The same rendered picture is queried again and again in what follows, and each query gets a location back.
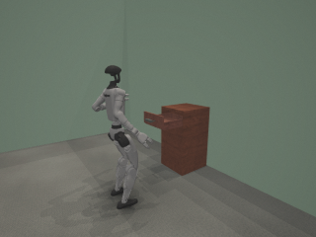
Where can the robot left foot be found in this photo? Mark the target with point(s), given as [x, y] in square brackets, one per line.
[115, 192]

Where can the right robot forearm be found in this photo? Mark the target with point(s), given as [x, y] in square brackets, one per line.
[129, 127]

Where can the robot left upper arm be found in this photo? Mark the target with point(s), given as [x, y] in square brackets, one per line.
[96, 106]

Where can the drawer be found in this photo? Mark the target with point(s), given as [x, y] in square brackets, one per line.
[164, 121]

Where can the cabinet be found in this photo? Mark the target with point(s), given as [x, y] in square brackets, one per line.
[184, 148]

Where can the robot right thigh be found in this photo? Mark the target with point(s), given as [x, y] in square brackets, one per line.
[126, 142]

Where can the handle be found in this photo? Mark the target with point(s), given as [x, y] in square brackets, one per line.
[149, 120]

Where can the robot right hand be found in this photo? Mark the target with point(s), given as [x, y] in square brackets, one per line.
[142, 137]

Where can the left robot forearm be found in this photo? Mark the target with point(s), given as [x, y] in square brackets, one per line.
[103, 106]

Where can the robot right upper arm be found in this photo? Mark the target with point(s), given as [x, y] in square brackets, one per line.
[119, 94]

